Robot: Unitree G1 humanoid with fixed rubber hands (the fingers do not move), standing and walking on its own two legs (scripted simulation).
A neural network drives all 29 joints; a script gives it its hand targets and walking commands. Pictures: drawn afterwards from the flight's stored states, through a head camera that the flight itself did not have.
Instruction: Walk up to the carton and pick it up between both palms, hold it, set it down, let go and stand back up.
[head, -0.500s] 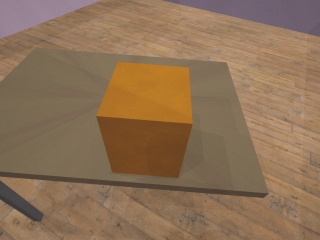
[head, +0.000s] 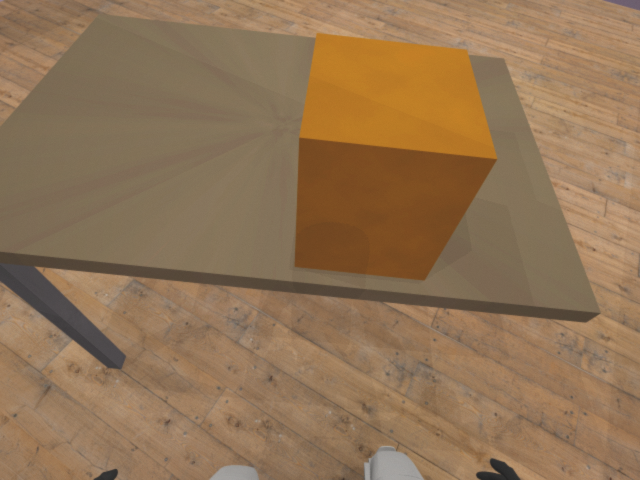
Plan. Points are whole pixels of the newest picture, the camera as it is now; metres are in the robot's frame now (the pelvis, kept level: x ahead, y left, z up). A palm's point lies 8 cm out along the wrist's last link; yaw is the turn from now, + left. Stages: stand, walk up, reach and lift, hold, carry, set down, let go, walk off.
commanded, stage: walk up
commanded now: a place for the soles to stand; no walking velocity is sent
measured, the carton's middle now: (374, 166) +0.51 -0.04 +0.08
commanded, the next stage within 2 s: none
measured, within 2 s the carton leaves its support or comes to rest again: neither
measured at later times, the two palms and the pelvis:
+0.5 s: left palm out of the picture -0.02 +0.26 -0.12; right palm out of the picture -0.05 -0.22 -0.11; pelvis -0.03 +0.02 +0.02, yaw -2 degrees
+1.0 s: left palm out of the picture +0.01 +0.26 -0.12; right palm out of the picture -0.02 -0.23 -0.11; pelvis -0.01 +0.00 +0.02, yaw -4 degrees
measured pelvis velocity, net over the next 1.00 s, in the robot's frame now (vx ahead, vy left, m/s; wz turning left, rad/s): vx -0.01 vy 0.00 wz -0.06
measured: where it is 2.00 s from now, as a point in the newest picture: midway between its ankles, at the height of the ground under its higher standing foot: outside the picture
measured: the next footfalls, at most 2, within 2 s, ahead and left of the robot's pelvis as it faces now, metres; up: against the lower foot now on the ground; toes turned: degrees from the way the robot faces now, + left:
right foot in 0.30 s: -0.02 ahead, -0.09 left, +0.00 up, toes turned -2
right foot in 1.24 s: +0.11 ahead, -0.27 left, +0.00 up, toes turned -6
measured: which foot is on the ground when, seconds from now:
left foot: down 0.00-1.00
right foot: up 0.00-0.28, down 0.30-0.92, up 0.94-1.00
